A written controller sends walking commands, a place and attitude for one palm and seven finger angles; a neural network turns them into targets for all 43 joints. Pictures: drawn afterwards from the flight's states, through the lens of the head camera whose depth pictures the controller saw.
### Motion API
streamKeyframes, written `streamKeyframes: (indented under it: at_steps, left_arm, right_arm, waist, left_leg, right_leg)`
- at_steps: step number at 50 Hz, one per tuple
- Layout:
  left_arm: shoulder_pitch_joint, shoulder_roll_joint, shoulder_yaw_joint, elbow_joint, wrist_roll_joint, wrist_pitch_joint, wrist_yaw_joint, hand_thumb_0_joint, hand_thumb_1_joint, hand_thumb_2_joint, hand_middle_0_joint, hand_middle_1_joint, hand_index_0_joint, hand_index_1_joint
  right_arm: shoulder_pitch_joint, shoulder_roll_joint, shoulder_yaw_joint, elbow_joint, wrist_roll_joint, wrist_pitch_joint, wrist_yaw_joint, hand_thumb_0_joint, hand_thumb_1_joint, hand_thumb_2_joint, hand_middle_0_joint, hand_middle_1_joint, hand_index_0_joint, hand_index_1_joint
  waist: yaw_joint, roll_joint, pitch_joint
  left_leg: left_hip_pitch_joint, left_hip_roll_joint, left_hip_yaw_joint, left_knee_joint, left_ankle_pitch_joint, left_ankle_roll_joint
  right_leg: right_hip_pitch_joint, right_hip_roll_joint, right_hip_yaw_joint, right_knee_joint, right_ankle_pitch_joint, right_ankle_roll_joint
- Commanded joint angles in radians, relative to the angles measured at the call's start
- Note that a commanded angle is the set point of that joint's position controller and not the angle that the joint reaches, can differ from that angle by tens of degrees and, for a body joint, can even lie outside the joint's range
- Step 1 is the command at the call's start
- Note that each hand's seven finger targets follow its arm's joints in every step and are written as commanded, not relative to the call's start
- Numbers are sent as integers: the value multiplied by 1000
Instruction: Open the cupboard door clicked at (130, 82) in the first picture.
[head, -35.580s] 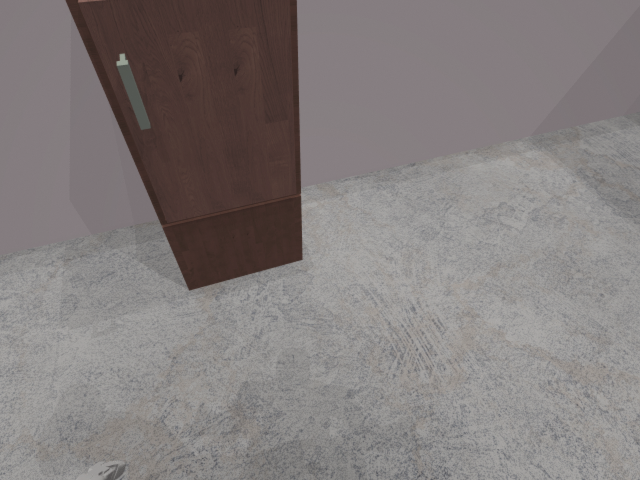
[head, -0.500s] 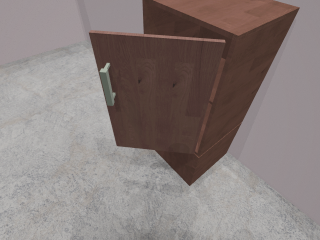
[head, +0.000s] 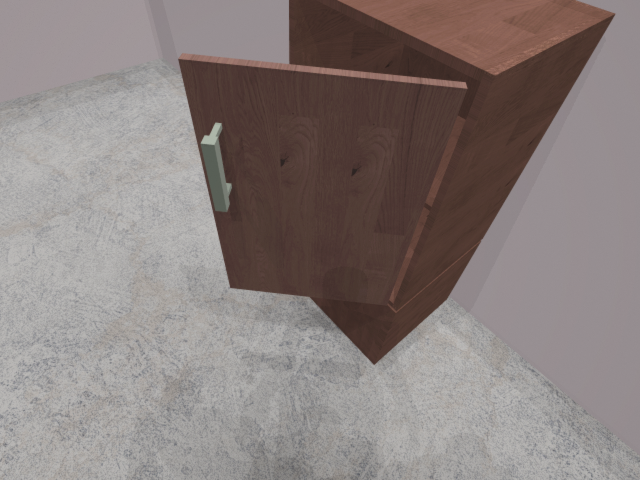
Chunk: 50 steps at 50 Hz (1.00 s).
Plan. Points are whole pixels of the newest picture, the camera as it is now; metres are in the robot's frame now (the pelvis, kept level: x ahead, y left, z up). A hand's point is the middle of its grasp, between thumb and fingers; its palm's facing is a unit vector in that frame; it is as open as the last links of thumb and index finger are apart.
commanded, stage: look again from close up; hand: left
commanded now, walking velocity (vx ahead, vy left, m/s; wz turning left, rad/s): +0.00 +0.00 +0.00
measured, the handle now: (219, 168) +0.57 +0.21 +0.04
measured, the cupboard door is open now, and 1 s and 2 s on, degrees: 44 44 44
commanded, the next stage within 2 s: raise the hand with hooked fingers in 0.26 s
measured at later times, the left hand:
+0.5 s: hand (146, 427) +0.19 +0.23 -0.05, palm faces +0.25 -0.96 -0.16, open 7.5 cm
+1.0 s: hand (149, 405) +0.21 +0.22 -0.03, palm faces +0.00 -1.00 -0.06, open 9.9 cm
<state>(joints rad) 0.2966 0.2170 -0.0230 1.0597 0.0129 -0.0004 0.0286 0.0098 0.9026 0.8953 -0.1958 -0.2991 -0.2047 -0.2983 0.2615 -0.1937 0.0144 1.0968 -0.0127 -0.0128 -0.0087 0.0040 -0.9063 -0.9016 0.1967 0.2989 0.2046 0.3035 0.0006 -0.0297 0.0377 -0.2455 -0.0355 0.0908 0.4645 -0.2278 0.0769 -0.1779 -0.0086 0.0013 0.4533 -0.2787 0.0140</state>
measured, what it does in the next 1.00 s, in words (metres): steps on the spot: right foot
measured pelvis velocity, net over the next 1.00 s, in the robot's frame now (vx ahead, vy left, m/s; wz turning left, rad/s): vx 0.00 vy -0.02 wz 0.07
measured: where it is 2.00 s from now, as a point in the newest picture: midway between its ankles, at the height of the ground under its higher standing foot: outside the picture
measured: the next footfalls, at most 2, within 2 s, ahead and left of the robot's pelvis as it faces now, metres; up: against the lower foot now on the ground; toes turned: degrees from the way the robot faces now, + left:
right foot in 0.56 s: +0.08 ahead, -0.07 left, +0.00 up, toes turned -1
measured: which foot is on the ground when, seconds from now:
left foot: down 0.00-1.00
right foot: down 0.00-0.40, up 0.42-0.54, down 0.56-1.00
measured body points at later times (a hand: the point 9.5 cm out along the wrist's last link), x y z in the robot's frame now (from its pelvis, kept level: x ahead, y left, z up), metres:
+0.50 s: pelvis +0.02 +0.02 +0.00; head +0.03 +0.03 +0.45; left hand +0.17 +0.28 -0.04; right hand +0.13 -0.22 -0.11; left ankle +0.02 +0.07 -0.74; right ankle -0.01 -0.10 -0.71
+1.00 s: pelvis +0.00 -0.02 -0.07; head +0.06 +0.00 +0.37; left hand +0.20 +0.28 -0.02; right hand +0.20 -0.24 -0.15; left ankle +0.02 +0.07 -0.74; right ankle +0.04 -0.07 -0.74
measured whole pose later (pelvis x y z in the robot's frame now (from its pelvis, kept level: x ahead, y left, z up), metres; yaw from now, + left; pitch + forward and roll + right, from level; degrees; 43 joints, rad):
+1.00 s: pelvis +0.00 -0.02 -0.07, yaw +4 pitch +13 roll -2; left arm 0.31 0.34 0.28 0.14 -0.36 -0.40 -0.46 0.02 0.35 0.66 -0.24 -0.65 -0.24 -0.65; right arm 0.22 -0.24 0.04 0.57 0.05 -0.24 -0.06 0.01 -0.90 -0.90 0.20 0.30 0.21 0.30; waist 0.01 0.01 -0.10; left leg -0.81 -0.01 0.00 1.09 -0.51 0.05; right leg -0.79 0.06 -0.18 1.01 -0.45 -0.10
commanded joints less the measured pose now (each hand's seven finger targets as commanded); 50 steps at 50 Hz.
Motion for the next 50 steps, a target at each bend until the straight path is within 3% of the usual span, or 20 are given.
streamKeyframes:
  at_steps: [1, 17, 18, 19, 20, 21, 22, 23, 25, 27, 28, 29, 30, 31, 34, 37, 40, 42, 45, 50]
  left_arm:
    - [21, 118, 27, -35, 4, -24, 12, 0, 900, 900, -200, -300, -200, -300]
    - [-33, 149, 34, -31, 5, -17, 15, 0, 900, 900, -200, -300, -200, -300]
    - [7, 76, 21, -22, 13, -24, 55, 0, 900, 900, -200, -300, -200, -300]
    - [-675, 462, 370, -1572, -132, -202, 65, 0, 877, 890, -202, -315, -202, -315]
    - [-136, 332, 255, -1312, -57, -160, 75, 0, 853, 880, -203, -330, -203, -330]
    - [148, 85, 131, -1151, -116, -45, 77, 0, 830, 870, -205, -345, -205, -345]
    - [104, -43, 61, -1081, -152, -46, 44, 0, 807, 860, -207, -360, -207, -360]
    - [21, -21, 82, -1102, -179, -97, 5, 0, 783, 850, -208, -375, -208, -375]
    - [195, -33, 140, -901, -215, -216, -96, 0, 737, 830, -212, -405, -212, -405]
    - [286, 37, 223, -856, -257, -364, -226, 0, 690, 810, -215, -435, -215, -435]
    - [213, 88, 268, -878, -284, -443, -293, 0, 667, 800, -217, -450, -217, -450]
    - [207, 130, 315, -858, -312, -513, -364, 0, 643, 790, -218, -465, -218, -465]
    - [218, 133, 309, -832, -328, -579, -436, 0, 620, 780, -220, -480, -220, -480]
    - [202, 156, 334, -822, -346, -601, -477, 0, 597, 770, -222, -495, -222, -495]
    - [88, 230, 397, -1012, -401, -571, -494, 0, 527, 740, -227, -540, -227, -540]
    - [-44, 269, 400, -1239, -411, -556, -445, 0, 457, 710, -232, -585, -232, -585]
    - [-51, 235, 346, -1286, -379, -555, -402, 0, 387, 680, -237, -630, -237, -630]
    - [-132, 265, 345, -1229, -365, -548, -420, 0, 340, 660, -240, -660, -240, -660]
    - [-95, 290, 368, -1150, -372, -506, -465, 0, 270, 630, -245, -705, -245, -705]
    - [-8, 319, 461, -1098, -426, -415, -505, 0, 153, 580, -253, -780, -253, -780]
  right_arm:
    - [-7, -140, -25, -44, 6, -27, -12, 0, -900, -900, 200, 300, 200, 300]
    - [-67, -170, -30, -37, 5, -31, -19, 0, -900, -900, 200, 300, 200, 300]
    - [-11, -163, -31, -91, 16, -27, -19, 0, -900, -900, 200, 300, 200, 300]
    - [79, -266, -96, -426, 55, -177, -17, 0, -900, -900, 200, 300, 200, 300]
    - [-28, -197, -38, -391, 42, -299, -65, 0, -900, -900, 200, 300, 200, 300]
    - [-74, -146, -51, -377, 42, -312, -58, 0, -900, -900, 200, 300, 200, 300]
    - [-25, -143, -62, -368, 47, -304, -34, 0, -900, -900, 200, 300, 200, 300]
    - [-57, -176, -86, -433, 33, -297, -20, 0, -900, -900, 200, 300, 200, 300]
    - [-82, -197, -100, -498, 23, -280, -8, 0, -900, -900, 200, 300, 200, 300]
    - [-127, -201, -92, -566, 32, -265, -2, 0, -900, -900, 200, 300, 200, 300]
    - [-151, -206, -90, -595, 34, -264, 1, 0, -900, -900, 200, 300, 200, 300]
    - [-166, -215, -93, -624, 39, -267, 4, 0, -900, -900, 200, 300, 200, 300]
    - [-183, -213, -98, -651, 48, -276, 6, 0, -900, -900, 200, 300, 200, 300]
    - [-168, -215, -104, -678, 60, -277, 7, 0, -900, -900, 200, 300, 200, 300]
    - [-169, -213, -93, -772, 73, -277, -6, 0, -900, -900, 200, 300, 200, 300]
    - [-110, -197, -82, -775, 68, -270, -29, 0, -900, -900, 200, 300, 200, 300]
    - [-67, -187, -69, -731, 62, -279, -49, 0, -900, -900, 200, 300, 200, 300]
    - [-55, -199, -62, -691, 60, -281, -60, 0, -900, -900, 200, 300, 200, 300]
    - [-53, -206, -53, -671, 65, -291, -65, 0, -900, -900, 200, 300, 200, 300]
    - [-58, -196, -49, -683, 71, -286, -60, 0, -900, -900, 200, 300, 200, 300]
  waist:
    - [5, 30, -25]
    - [2, 30, -52]
    - [-29, 181, -40]
    - [-95, 306, -549]
    - [-16, 461, -455]
    - [-13, 354, -284]
    - [-52, 166, -104]
    - [-51, 31, -21]
    - [-28, -184, -26]
    - [10, -116, -154]
    - [12, -33, -160]
    - [20, -27, -159]
    - [14, -141, -159]
    - [19, -163, -175]
    - [43, 10, -299]
    - [14, 140, -366]
    - [-36, 131, -340]
    - [-69, 94, -289]
    - [-51, 123, -315]
    - [5, 77, -425]
  left_leg:
    - [49, 156, -173, -117, 118, -5]
    - [132, 154, -165, -97, 344, -12]
    - [180, 187, -172, 24, 823, -72]
    - [579, 133, -296, -68, 962, -146]
    - [676, 191, -314, -156, 951, -182]
    - [396, 140, -235, -186, 714, -235]
    - [270, 130, -184, -142, 598, -179]
    - [114, 123, -183, -40, 474, -127]
    - [-104, 70, -171, 160, 148, -107]
    - [-284, 13, -118, 267, 31, -115]
    - [-378, 6, -123, 298, -55, -134]
    - [-443, 1, -127, 359, -86, -124]
    - [-551, -4, -115, 427, -155, -105]
    - [-607, -3, -113, 461, -173, -93]
    - [-639, -1, -102, 473, -276, -64]
    - [-545, 21, -129, 471, -231, -46]
    - [-516, 32, -139, 488, -151, -34]
    - [-563, 41, -148, 521, -148, -30]
    - [-548, 38, -151, 507, -109, -30]
    - [-507, 32, -153, 469, 11, -37]
  right_leg:
    - [-12, -83, 71, -61, 118, -46]
    - [18, -97, 62, -55, 211, -32]
    - [-68, -81, 38, 54, 215, -9]
    - [-147, 14, -87, 162, 266, -33]
    - [-287, 36, -67, 368, -46, -46]
    - [-245, 24, -74, 432, -104, -51]
    - [-301, 7, -68, 382, -83, -38]
    - [-344, -6, -89, 295, -113, -35]
    - [-393, 15, -122, 155, -36, -39]
    - [-402, 2, -92, 241, -23, -53]
    - [-471, 2, -85, 304, -117, -62]
    - [-511, 2, -51, 347, -143, -68]
    - [-519, -7, 13, 361, -231, -62]
    - [-506, -11, 68, 365, -267, -64]
    - [-471, -18, 136, 345, -454, -48]
    - [-472, 3, 123, 355, -379, -48]
    - [-477, 14, 100, 347, -255, -41]
    - [-486, 11, 125, 334, -245, -29]
    - [-435, 4, 118, 324, -183, -24]
    - [-261, -27, 132, 308, 58, 17]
